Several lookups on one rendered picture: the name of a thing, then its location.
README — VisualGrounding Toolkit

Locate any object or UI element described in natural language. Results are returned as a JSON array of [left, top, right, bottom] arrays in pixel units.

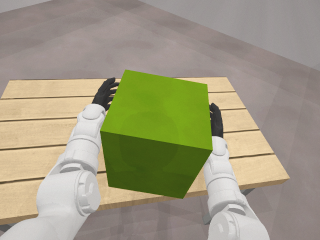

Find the right robot upper arm
[[207, 210, 270, 240]]

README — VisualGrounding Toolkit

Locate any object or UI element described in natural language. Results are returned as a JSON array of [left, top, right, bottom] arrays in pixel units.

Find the right robot forearm
[[203, 136, 260, 221]]

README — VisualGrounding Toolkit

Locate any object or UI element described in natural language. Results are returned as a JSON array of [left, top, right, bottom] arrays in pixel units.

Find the left robot hand
[[91, 77, 120, 111]]

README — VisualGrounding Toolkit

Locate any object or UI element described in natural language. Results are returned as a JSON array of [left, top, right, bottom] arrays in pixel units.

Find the carton
[[100, 69, 213, 199]]

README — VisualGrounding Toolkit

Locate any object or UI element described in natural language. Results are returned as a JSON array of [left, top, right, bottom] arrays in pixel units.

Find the left robot upper arm
[[0, 170, 101, 240]]

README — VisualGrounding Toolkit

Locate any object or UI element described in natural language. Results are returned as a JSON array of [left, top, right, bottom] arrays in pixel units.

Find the right robot hand
[[209, 102, 224, 139]]

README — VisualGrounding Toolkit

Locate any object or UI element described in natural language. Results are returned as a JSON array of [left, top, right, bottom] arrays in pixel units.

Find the left robot forearm
[[36, 103, 106, 213]]

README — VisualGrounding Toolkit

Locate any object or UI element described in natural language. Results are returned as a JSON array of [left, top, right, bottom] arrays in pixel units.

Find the table
[[0, 76, 290, 232]]

